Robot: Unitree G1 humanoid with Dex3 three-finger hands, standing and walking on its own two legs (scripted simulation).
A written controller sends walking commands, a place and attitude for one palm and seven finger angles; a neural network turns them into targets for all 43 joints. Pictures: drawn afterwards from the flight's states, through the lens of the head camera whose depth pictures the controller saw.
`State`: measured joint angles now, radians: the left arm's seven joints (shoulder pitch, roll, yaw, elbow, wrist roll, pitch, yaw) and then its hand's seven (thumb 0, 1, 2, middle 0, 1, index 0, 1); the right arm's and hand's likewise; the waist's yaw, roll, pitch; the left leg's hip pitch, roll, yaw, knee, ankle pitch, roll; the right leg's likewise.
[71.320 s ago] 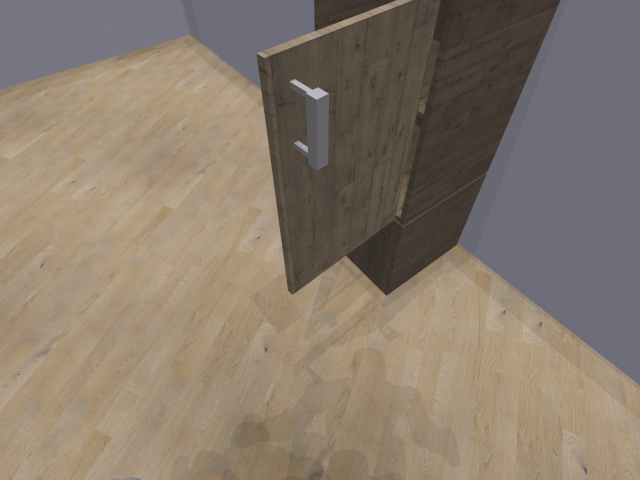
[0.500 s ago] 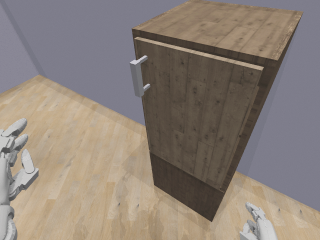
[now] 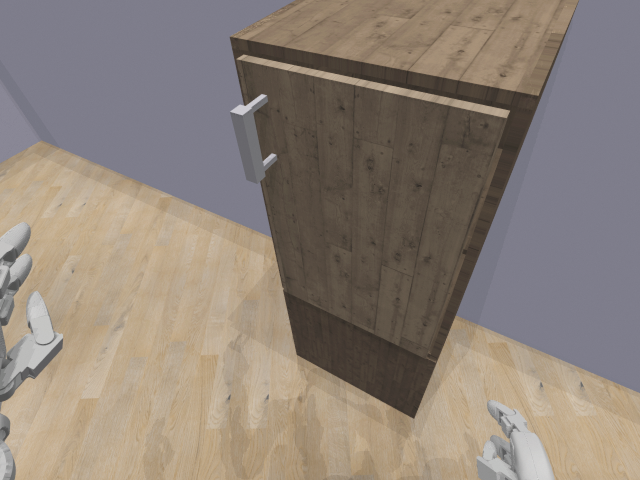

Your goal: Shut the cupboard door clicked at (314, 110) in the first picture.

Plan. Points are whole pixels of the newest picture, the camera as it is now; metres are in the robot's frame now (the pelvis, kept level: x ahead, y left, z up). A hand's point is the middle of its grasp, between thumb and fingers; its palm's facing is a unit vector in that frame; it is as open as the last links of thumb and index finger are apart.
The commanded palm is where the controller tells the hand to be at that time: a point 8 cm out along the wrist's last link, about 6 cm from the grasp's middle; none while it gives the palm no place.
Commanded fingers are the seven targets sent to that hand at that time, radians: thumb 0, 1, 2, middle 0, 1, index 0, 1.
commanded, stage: step back with the hand held close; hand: left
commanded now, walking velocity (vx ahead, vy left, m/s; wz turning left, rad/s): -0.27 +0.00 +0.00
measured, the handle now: (257, 139) +0.57 +0.15 +0.14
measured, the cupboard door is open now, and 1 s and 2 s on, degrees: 0 0 0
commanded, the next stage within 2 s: stop stepping back and stand still in 1.02 s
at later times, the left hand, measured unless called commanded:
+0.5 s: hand out of the picture +0.11 +0.28 +0.16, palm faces +0.46 -0.77 -0.44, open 7.4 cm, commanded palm +0.05 +0.32 +0.18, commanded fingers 0.00 0.90 0.90 -0.20 -0.30 -0.20 -0.30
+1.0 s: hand out of the picture +0.00 +0.31 +0.18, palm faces +0.54 -0.73 -0.42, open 7.4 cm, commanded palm -0.07 +0.33 +0.18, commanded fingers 0.00 0.90 0.90 -0.20 -0.30 -0.20 -0.30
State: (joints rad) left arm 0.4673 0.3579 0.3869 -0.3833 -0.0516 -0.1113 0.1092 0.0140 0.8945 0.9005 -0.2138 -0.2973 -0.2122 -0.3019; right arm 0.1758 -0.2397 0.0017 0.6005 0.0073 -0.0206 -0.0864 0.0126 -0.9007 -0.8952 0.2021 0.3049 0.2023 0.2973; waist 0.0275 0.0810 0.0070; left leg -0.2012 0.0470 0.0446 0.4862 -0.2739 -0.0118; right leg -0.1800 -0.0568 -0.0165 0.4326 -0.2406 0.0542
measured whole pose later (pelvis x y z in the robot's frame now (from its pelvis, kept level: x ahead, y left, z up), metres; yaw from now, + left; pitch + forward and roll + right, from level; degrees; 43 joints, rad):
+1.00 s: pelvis -0.18 +0.02 -0.02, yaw +5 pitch +0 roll -5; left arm 0.48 0.46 0.48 -0.51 -0.07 -0.28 0.16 0.01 0.89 0.90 -0.22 -0.30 -0.22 -0.30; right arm 0.19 -0.17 -0.02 0.62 0.01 -0.13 -0.06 0.01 -0.90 -0.90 0.20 0.30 0.20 0.30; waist -0.01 0.05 0.00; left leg -0.55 0.11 0.06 0.54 -0.01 0.05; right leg -0.36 0.08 -0.02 0.92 -0.52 0.01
